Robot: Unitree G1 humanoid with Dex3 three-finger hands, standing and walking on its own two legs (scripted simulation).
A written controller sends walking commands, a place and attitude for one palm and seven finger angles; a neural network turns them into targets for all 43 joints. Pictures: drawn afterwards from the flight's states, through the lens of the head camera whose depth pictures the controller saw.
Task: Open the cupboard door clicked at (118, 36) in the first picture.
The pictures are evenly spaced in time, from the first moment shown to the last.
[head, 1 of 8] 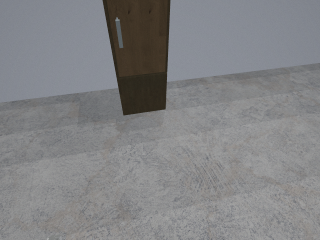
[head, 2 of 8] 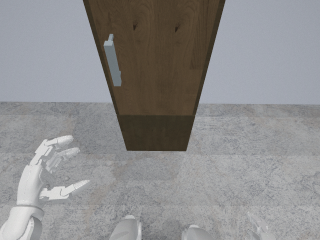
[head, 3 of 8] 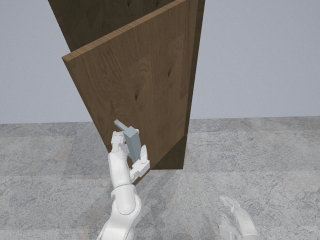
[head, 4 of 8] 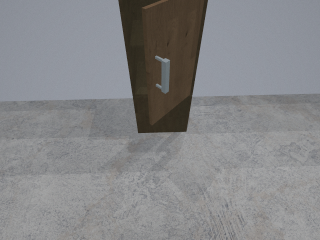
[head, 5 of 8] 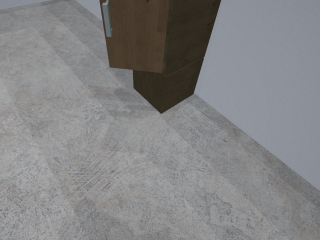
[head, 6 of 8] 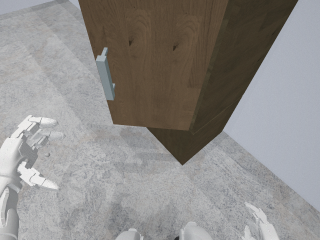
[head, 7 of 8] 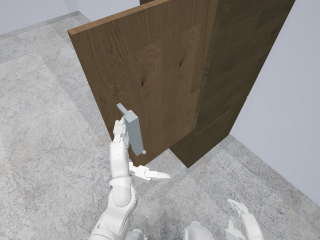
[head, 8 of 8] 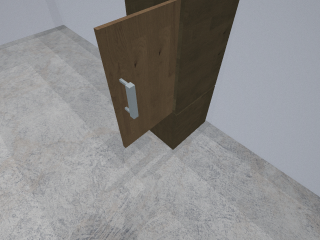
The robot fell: no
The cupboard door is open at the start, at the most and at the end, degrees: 0 92 91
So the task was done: yes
